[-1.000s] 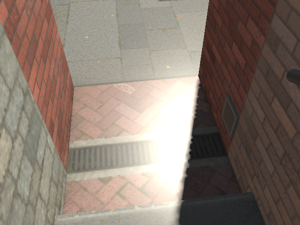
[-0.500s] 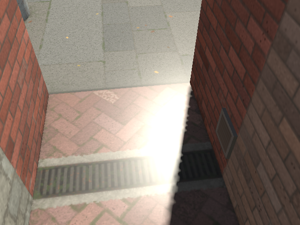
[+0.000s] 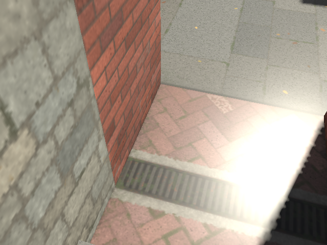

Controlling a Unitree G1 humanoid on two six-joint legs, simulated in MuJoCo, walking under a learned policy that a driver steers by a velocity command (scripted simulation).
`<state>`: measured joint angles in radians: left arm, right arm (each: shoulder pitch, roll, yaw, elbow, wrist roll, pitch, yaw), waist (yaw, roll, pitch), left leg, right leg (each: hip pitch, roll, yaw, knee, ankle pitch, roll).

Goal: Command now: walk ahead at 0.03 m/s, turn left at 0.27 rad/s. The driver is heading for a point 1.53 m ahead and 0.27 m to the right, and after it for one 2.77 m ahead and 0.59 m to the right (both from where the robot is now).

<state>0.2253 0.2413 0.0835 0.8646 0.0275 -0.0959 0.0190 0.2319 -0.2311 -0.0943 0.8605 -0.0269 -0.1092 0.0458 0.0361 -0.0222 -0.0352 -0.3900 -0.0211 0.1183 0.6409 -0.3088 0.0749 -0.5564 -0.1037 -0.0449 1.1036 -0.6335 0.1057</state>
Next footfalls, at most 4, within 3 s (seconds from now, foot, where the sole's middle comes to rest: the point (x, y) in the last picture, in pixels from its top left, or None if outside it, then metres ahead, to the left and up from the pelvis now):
0.16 right None -0.01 -0.13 -0.76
2.48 right None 0.33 -0.12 -0.92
2.86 left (145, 232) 0.68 0.14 -1.09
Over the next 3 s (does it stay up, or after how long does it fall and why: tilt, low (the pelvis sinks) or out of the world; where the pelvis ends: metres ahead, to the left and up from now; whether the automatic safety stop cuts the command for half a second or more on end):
stays up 0.59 0.03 -0.33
